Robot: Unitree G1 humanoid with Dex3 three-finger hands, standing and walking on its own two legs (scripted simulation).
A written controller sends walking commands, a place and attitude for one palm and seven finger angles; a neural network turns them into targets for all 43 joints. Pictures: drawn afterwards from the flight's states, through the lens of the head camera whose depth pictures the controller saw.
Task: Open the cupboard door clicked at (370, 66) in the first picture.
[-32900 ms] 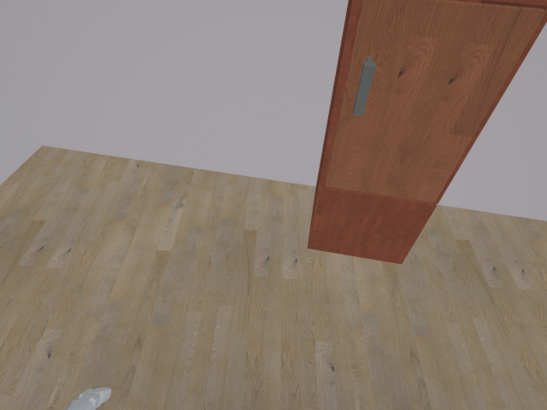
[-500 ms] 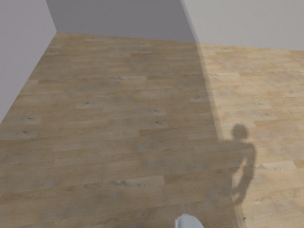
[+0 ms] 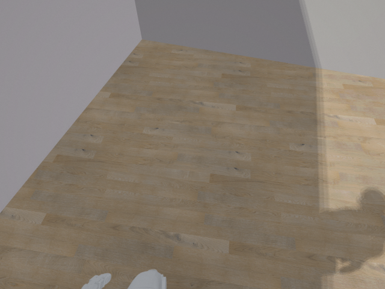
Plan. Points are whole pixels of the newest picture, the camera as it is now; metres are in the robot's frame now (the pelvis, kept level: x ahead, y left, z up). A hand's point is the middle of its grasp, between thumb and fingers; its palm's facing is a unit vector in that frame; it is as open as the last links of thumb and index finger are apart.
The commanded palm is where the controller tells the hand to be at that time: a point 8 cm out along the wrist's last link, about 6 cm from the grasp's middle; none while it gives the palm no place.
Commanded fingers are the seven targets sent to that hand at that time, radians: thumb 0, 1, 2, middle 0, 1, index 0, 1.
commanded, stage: turn to face it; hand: left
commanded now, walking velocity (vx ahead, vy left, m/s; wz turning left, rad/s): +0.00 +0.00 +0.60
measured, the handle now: out of the picture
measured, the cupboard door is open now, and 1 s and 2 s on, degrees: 46 46 46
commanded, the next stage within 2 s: none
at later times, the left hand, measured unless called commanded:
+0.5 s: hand out of the picture +0.06 +0.23 -0.17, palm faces +0.31 -0.91 -0.27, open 7.4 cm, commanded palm none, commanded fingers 0.00 0.90 0.90 -0.20 -0.30 -0.20 -0.30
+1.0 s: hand out of the picture -0.03 +0.19 -0.19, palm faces +0.60 -0.76 -0.24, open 7.3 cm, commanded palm none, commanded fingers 0.00 0.90 0.90 -0.20 -0.30 -0.20 -0.30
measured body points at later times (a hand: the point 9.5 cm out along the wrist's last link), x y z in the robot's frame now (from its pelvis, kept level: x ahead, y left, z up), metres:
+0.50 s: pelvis +0.03 -0.01 -0.01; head +0.07 +0.01 +0.44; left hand +0.04 +0.28 -0.15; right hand +0.20 -0.22 -0.15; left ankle +0.02 +0.13 -0.74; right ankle +0.08 -0.15 -0.71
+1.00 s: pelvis +0.05 -0.01 -0.02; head +0.08 +0.04 +0.43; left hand -0.06 +0.23 -0.17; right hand +0.30 -0.16 -0.14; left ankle +0.00 +0.07 -0.74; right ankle +0.10 -0.15 -0.69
